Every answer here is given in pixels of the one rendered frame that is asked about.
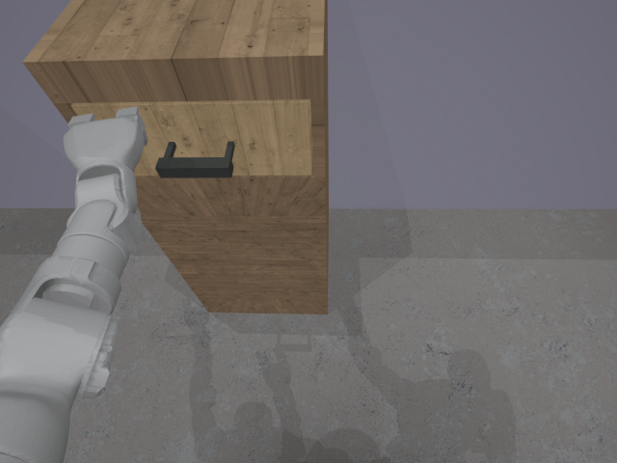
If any robot left forearm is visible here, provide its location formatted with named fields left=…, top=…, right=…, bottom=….
left=0, top=159, right=141, bottom=357

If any cabinet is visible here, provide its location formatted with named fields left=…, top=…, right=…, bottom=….
left=22, top=0, right=329, bottom=314

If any left robot hand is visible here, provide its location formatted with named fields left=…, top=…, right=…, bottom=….
left=63, top=106, right=148, bottom=237

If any drawer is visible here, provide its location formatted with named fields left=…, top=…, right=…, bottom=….
left=71, top=99, right=313, bottom=176

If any handle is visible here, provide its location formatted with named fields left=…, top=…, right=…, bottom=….
left=155, top=141, right=235, bottom=178

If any left robot upper arm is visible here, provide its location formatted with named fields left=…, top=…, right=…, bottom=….
left=0, top=297, right=120, bottom=463

